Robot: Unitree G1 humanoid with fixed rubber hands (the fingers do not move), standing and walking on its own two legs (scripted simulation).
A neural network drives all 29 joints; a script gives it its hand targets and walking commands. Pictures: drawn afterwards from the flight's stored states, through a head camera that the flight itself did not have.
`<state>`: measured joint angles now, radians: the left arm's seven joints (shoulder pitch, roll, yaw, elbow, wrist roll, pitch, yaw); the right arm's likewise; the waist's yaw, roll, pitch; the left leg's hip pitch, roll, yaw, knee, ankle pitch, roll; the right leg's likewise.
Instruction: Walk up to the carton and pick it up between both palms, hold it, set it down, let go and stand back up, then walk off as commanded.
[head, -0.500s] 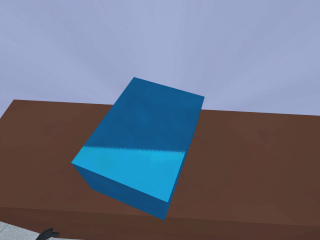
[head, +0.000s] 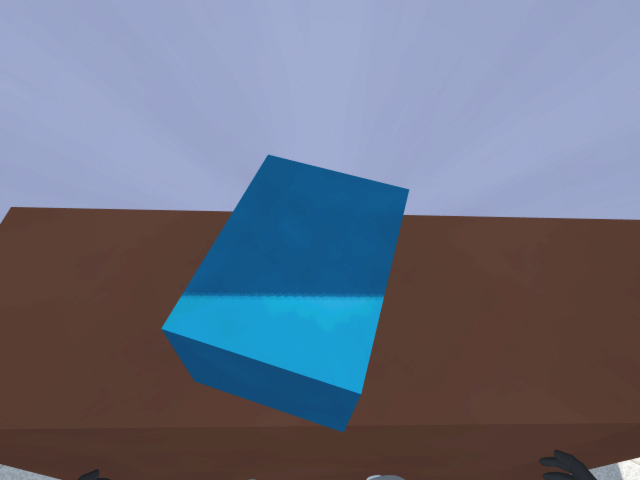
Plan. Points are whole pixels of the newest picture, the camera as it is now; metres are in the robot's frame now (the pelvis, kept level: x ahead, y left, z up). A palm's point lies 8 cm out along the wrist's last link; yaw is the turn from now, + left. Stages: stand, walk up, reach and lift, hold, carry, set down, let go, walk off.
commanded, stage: walk up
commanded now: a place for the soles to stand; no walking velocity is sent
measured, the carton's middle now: (303, 284) +0.37 +0.04 +0.02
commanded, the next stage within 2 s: none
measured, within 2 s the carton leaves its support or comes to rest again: neither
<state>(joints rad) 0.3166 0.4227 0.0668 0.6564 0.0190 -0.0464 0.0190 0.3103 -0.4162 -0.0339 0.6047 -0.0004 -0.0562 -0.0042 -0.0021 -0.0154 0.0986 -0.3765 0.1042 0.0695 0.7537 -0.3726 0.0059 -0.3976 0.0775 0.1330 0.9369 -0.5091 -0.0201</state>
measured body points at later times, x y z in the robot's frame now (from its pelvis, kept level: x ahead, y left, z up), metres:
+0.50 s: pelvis -0.04 +0.00 +0.00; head -0.01 -0.02 +0.45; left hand +0.03 +0.33 -0.07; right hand +0.05 -0.31 -0.10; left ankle -0.01 +0.13 -0.68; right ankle +0.00 -0.14 -0.72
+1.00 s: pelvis -0.02 +0.00 +0.00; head +0.00 +0.00 +0.45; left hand +0.08 +0.32 -0.10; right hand +0.06 -0.32 -0.09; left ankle +0.01 +0.13 -0.71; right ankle +0.03 -0.14 -0.72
